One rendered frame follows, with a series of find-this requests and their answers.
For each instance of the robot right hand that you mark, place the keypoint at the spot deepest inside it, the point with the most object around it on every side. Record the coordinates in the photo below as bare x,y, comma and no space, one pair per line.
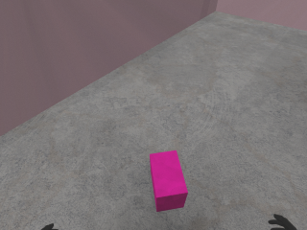
282,222

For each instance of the carton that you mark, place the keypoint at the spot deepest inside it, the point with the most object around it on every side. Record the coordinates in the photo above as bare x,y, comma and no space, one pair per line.
169,187

